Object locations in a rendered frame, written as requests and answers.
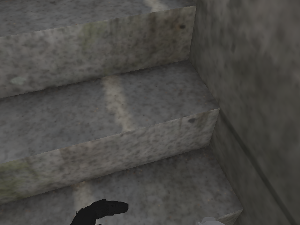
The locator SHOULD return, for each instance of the robot right shin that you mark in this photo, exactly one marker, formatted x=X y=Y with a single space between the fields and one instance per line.
x=208 y=219

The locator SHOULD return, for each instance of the left robot hand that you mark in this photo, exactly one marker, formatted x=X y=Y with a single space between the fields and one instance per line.
x=99 y=209

